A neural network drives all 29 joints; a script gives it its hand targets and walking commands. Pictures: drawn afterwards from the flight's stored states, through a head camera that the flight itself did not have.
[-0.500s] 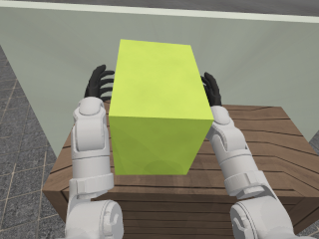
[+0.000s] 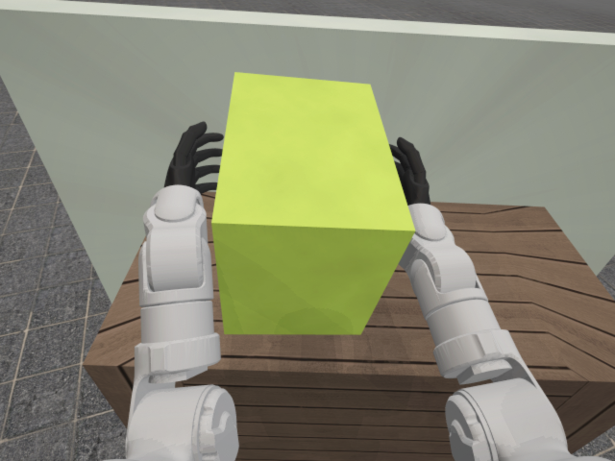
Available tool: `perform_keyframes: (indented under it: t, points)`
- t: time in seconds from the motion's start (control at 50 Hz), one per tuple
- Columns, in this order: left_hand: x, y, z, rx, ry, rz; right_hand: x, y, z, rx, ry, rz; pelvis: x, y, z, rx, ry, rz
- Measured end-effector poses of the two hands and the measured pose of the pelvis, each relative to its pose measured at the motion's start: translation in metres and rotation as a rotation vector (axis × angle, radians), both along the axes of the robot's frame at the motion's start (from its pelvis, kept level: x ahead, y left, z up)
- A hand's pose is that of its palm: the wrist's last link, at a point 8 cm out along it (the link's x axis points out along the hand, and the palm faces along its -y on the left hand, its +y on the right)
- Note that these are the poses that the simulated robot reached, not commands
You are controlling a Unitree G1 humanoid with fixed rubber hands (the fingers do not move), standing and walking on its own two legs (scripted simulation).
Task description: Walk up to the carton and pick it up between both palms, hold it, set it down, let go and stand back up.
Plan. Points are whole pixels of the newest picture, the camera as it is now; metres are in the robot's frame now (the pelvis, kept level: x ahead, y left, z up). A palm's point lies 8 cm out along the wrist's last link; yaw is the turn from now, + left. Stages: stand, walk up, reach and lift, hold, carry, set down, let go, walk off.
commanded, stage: hold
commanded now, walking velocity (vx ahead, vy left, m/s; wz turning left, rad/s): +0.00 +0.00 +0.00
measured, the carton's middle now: (299, 206) +0.39 +0.00 +0.16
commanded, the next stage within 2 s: set down in 0.08 s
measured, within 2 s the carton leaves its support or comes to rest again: neither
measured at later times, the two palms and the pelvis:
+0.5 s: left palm (190, 172) +0.38 +0.13 +0.22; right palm (410, 202) +0.36 -0.14 +0.19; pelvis +0.01 +0.01 +0.00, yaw +0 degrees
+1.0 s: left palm (211, 194) +0.41 +0.12 +0.17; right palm (407, 226) +0.37 -0.15 +0.13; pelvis +0.03 +0.01 +0.00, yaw +0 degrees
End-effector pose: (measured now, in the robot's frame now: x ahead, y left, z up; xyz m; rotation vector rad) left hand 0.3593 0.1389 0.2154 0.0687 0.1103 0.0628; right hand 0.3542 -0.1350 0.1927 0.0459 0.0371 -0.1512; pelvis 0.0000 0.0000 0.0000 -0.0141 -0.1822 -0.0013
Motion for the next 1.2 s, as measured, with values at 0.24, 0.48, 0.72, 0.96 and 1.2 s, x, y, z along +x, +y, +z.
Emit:
perform_keyframes:
  t: [0.24,0.48,0.72,0.96,1.2]
  points:
    - [0.006,-0.002,-0.003,0.018,0.012,-0.015,0.002,-0.001,-0.006,-0.015,0.012,-0.009,0.002,0.001,0.000,-0.002,0.007,0.008]
    - [0.021,-0.005,0.011,0.043,-0.103,-0.067,0.008,-0.004,-0.003,-0.027,-0.109,-0.056,0.008,0.005,0.001,0.004,-0.019,0.003]
    - [0.035,-0.008,-0.036,0.024,-0.067,-0.088,0.013,-0.005,-0.050,-0.026,-0.083,-0.086,0.019,0.008,0.001,-0.001,0.015,-0.002]
    - [0.052,-0.019,-0.048,0.039,-0.041,-0.120,0.020,-0.015,-0.058,-0.033,-0.058,-0.121,0.025,0.012,0.002,-0.006,0.048,-0.005]
    - [0.060,-0.019,-0.057,0.040,-0.020,-0.136,0.023,-0.015,-0.065,-0.044,-0.039,-0.135,0.026,0.015,0.002,-0.007,0.074,-0.003]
